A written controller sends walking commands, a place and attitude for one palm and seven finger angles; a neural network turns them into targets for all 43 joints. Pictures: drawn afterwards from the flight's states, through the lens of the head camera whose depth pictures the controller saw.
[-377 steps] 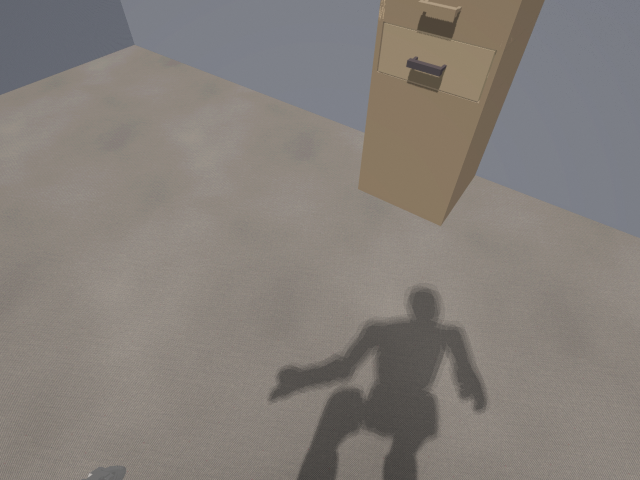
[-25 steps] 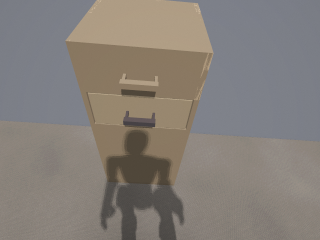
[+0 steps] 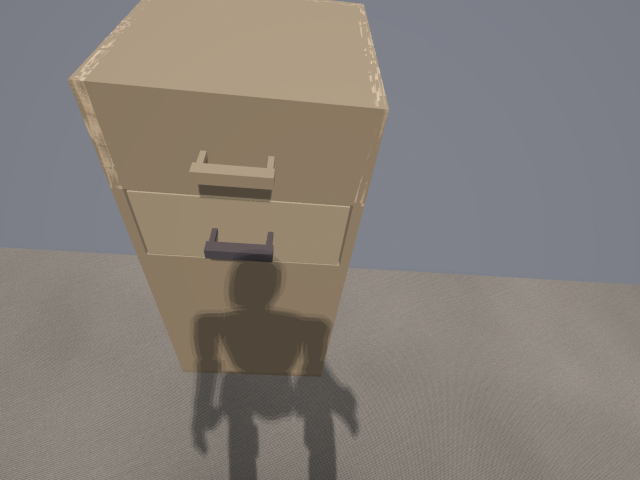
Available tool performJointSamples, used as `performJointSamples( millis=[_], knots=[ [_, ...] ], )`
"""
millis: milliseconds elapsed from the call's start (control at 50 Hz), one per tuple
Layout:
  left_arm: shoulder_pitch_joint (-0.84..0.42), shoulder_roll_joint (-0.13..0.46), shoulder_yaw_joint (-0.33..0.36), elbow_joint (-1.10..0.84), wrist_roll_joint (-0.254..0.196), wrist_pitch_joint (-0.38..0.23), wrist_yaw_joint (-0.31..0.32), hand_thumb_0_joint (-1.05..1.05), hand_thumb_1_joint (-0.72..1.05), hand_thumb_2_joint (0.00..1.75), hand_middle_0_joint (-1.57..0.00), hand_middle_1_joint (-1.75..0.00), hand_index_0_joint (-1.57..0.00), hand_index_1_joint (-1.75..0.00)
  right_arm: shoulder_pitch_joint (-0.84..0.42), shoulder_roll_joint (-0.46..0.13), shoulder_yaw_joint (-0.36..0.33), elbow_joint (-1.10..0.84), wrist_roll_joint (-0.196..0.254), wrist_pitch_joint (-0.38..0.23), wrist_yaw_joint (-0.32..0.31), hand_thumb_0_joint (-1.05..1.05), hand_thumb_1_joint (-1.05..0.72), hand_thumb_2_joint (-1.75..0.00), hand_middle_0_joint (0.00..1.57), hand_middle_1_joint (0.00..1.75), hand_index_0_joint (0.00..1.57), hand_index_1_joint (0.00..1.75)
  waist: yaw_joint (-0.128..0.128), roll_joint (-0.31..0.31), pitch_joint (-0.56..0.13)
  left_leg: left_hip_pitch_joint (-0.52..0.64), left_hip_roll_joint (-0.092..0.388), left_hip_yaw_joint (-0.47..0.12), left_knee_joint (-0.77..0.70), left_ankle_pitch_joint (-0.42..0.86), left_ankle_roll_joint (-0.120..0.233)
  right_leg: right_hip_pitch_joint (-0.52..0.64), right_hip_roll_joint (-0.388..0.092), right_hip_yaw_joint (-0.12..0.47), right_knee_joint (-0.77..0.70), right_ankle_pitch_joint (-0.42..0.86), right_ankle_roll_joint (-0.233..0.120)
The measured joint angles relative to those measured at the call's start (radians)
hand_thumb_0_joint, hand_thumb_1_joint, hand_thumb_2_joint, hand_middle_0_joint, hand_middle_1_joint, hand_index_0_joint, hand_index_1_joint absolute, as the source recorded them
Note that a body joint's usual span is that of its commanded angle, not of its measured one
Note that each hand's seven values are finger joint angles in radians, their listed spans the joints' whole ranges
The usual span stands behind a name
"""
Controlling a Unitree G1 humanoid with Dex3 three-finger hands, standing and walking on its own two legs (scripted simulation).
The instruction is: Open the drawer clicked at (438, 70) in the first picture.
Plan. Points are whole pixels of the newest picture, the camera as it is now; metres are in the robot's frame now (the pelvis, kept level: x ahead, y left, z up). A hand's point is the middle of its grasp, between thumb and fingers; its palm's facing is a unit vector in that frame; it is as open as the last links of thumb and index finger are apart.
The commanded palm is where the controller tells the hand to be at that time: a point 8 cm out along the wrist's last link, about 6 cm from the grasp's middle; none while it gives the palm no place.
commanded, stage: shuffle to correct the standing spot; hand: left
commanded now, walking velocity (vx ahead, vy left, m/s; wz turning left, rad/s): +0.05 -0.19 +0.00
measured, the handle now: (241, 243) +0.52 +0.17 -0.08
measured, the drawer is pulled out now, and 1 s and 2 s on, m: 0.00 0.00 0.00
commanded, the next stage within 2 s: come to a stop and stand still in 0.04 s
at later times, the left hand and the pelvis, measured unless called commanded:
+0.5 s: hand out of the picture +0.08 +0.10 -0.17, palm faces +0.09 -0.98 -0.19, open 7.2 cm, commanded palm none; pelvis +0.03 -0.08 +0.00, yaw +2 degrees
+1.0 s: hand out of the picture +0.04 +0.12 -0.16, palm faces +0.06 -0.97 -0.24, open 7.4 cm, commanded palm none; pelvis +0.03 -0.07 +0.00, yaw +2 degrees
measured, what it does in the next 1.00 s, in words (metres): steps on the spot: right foot, then left foot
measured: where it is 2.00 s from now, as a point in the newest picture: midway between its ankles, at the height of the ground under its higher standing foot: outside the picture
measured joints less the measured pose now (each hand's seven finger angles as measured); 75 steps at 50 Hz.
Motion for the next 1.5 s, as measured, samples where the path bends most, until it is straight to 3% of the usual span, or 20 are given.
performJointSamples(
  millis=[80,200,260,300,360,460,500,560,660,760,880,1080,1500],
  knots=[
    [-0.042,0.026,0.015,-0.014,-0.003,0.007,-0.004,0.02,0.93,0.89,-0.20,-0.30,-0.20,-0.30,0.013,-0.004,-0.001,0.011,0.000,0.002,0.005,0.01,-0.91,-0.90,0.20,0.29,0.20,0.30,0.003,0.021,0.011,0.040,0.020,-0.012,-0.094,0.052,-0.023,-0.061,-0.052,0.021,-0.004,0.086,0.030],
    [-0.084,0.047,0.023,-0.041,-0.013,-0.004,-0.007,0.02,0.92,0.90,-0.20,-0.30,-0.20,-0.30,0.023,-0.029,-0.024,0.015,-0.008,0.028,0.023,0.00,-0.91,-0.90,0.20,0.29,0.20,0.30,-0.021,0.075,0.025,0.037,0.068,-0.043,-0.113,0.063,-0.066,0.011,-0.082,0.001,-0.297,0.087,0.044],
    [-0.087,0.061,0.017,-0.057,-0.015,-0.044,0.001,0.01,0.92,0.90,-0.20,-0.30,-0.20,-0.30,0.045,-0.038,-0.030,0.010,-0.002,0.039,0.030,0.00,-0.90,-0.90,0.20,0.29,0.20,0.30,-0.022,0.061,0.022,-0.002,0.066,-0.053,-0.015,-0.005,-0.085,0.103,-0.090,-0.001,-0.492,0.210,0.048],
    [-0.105,0.036,0.007,-0.038,-0.017,-0.060,0.016,0.01,0.92,0.90,-0.20,-0.30,-0.20,-0.30,0.041,-0.060,-0.033,0.019,0.007,0.054,0.032,0.01,-0.90,-0.90,0.20,0.29,0.20,0.30,-0.018,0.094,0.032,-0.031,0.061,-0.100,0.078,-0.126,-0.071,0.099,-0.075,-0.019,-0.448,0.199,0.051],
    [-0.112,0.006,-0.007,-0.025,-0.020,-0.067,0.031,0.01,0.92,0.90,-0.20,-0.30,-0.20,-0.30,0.032,-0.072,-0.030,0.033,0.014,0.067,0.034,0.01,-0.91,-0.90,0.20,0.29,0.20,0.30,-0.010,0.106,0.025,-0.046,0.021,-0.117,0.157,-0.171,-0.061,0.127,-0.068,-0.035,-0.453,0.150,0.035],
    [-0.116,0.013,-0.009,-0.032,-0.026,-0.063,0.041,0.01,0.94,0.89,-0.20,-0.30,-0.21,-0.30,0.005,-0.052,-0.017,0.017,0.023,0.053,0.038,0.01,-0.91,-0.90,0.19,0.29,0.20,0.30,0.005,0.073,0.030,0.024,-0.038,-0.074,-0.013,-0.042,-0.068,0.147,-0.065,-0.038,-0.459,0.147,0.025],
    [-0.120,0.019,-0.005,-0.035,-0.030,-0.053,0.042,0.01,0.93,0.89,-0.20,-0.30,-0.21,-0.30,-0.013,-0.040,-0.014,0.010,0.023,0.050,0.037,0.01,-0.91,-0.90,0.19,0.29,0.20,0.30,0.013,0.056,0.040,0.038,-0.046,-0.073,-0.040,0.045,-0.033,0.144,-0.067,-0.035,-0.435,0.134,0.027],
    [-0.124,0.025,0.000,-0.037,-0.029,-0.034,0.045,0.01,0.93,0.89,-0.20,-0.30,-0.21,-0.30,-0.034,-0.028,-0.011,-0.009,0.016,0.053,0.032,0.01,-0.92,-0.90,0.20,0.29,0.20,0.30,0.024,0.034,0.046,0.039,-0.054,-0.063,-0.037,0.020,-0.010,0.137,-0.073,-0.024,-0.425,0.131,0.028],
    [-0.113,0.019,-0.005,-0.039,-0.022,-0.032,0.041,0.01,0.92,0.89,-0.20,-0.30,-0.20,-0.30,-0.071,-0.043,-0.013,-0.038,0.015,0.058,0.035,0.01,-0.93,-0.90,0.20,0.29,0.20,0.30,0.039,0.051,0.056,0.025,-0.052,-0.064,-0.032,0.022,-0.011,0.124,-0.072,-0.025,-0.421,0.139,0.028],
    [-0.059,0.009,-0.025,-0.027,-0.017,-0.047,0.050,0.01,0.91,0.89,-0.20,-0.30,-0.20,-0.30,-0.082,-0.052,-0.016,-0.066,0.016,0.059,0.048,0.01,-0.92,-0.90,0.20,0.29,0.20,0.30,0.033,0.071,0.040,0.008,-0.045,-0.076,-0.014,0.010,-0.036,0.124,-0.063,-0.031,-0.438,0.150,0.022],
    [-0.012,0.021,-0.043,-0.024,-0.022,-0.043,0.049,0.01,0.91,0.89,-0.20,-0.30,-0.21,-0.30,-0.041,-0.060,-0.005,-0.105,0.016,0.040,0.054,0.00,-0.91,-0.90,0.20,0.29,0.20,0.30,0.019,0.087,0.011,0.031,-0.062,-0.070,-0.010,0.000,0.001,0.140,-0.077,-0.022,-0.420,0.129,0.034],
    [-0.024,0.040,-0.052,-0.018,-0.029,-0.062,0.042,0.01,0.91,0.90,-0.20,-0.30,-0.20,-0.30,-0.011,-0.076,0.023,-0.044,0.015,0.028,0.051,0.00,-0.92,-0.90,0.20,0.29,0.20,0.30,0.022,0.089,-0.001,0.074,-0.074,-0.064,-0.097,0.033,0.006,0.178,-0.082,-0.017,-0.499,0.163,0.047],
    [-0.058,0.005,-0.059,0.078,-0.035,-0.073,0.048,0.01,0.92,0.89,-0.20,-0.30,-0.20,-0.30,0.009,-0.021,0.043,0.105,0.021,0.006,0.035,0.01,-0.91,-0.90,0.20,0.29,0.20,0.30,0.012,0.066,0.022,0.145,-0.072,-0.065,-0.161,0.031,-0.002,0.247,-0.075,-0.019,-0.563,0.161,0.049]
  ],
)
